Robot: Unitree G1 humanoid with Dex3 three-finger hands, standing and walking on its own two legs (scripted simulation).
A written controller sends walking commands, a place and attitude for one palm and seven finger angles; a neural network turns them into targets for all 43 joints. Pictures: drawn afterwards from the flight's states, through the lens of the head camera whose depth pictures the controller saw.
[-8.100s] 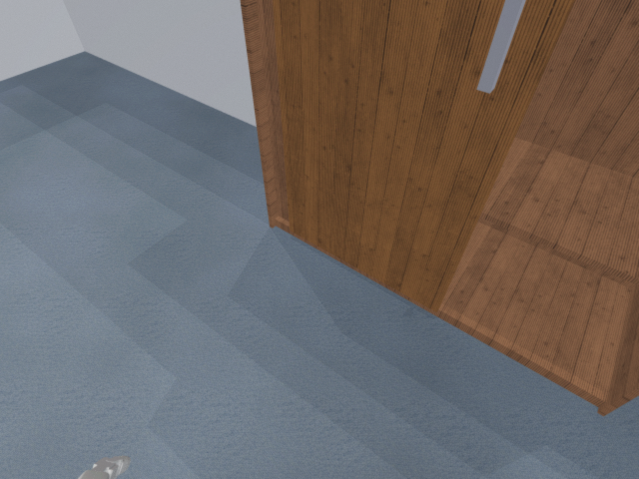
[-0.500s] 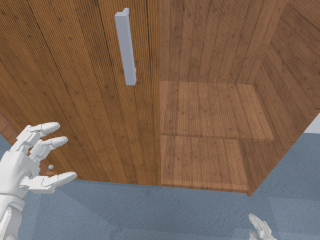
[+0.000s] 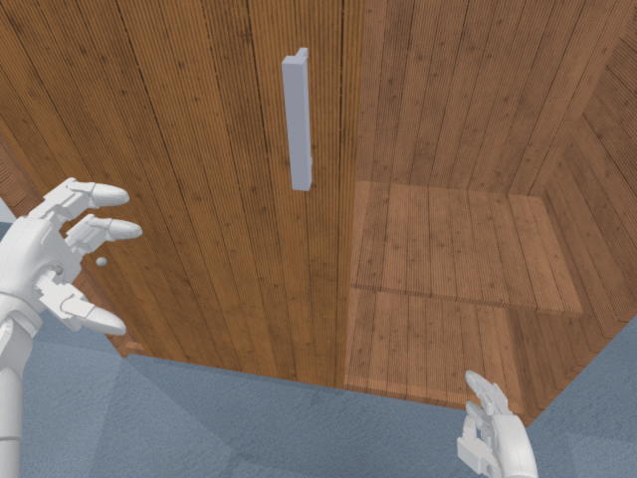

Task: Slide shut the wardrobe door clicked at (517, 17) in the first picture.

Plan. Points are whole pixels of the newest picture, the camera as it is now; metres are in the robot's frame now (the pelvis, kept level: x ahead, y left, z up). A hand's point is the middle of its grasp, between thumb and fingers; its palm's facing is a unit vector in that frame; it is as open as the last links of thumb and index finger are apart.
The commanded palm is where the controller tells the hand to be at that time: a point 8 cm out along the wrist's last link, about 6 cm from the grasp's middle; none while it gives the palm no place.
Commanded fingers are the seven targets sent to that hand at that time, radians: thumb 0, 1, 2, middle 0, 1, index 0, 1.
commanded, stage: raise the hand with hooked fingers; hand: left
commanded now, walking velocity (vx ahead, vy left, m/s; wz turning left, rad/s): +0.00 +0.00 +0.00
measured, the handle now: (302, 122) +0.54 +0.10 +0.21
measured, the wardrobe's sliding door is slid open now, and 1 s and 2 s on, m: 0.55 0.55 0.55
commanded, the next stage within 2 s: move the hooked fingers beside the handle in 0.66 s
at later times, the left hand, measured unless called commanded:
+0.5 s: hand (103, 220) +0.27 +0.25 +0.24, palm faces +0.04 -0.99 -0.13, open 14.0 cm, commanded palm +0.25 +0.30 +0.23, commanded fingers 0.00 -0.50 0.30 -0.30 -1.20 -0.30 -1.20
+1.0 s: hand (125, 218) +0.29 +0.25 +0.22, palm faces +0.04 -0.99 -0.11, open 14.0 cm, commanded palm +0.27 +0.28 +0.23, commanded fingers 0.00 -0.50 0.30 -0.30 -1.20 -0.30 -1.20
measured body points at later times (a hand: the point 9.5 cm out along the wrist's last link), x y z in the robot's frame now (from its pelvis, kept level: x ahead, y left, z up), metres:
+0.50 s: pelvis +0.01 -0.02 +0.00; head -0.03 -0.04 +0.45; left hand +0.26 +0.30 +0.24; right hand +0.20 -0.25 -0.06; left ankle +0.03 +0.11 -0.74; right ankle -0.02 -0.12 -0.74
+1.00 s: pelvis +0.00 -0.02 +0.00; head -0.02 -0.06 +0.45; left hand +0.28 +0.30 +0.23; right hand +0.20 -0.25 -0.07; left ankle +0.03 +0.11 -0.74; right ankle -0.02 -0.12 -0.74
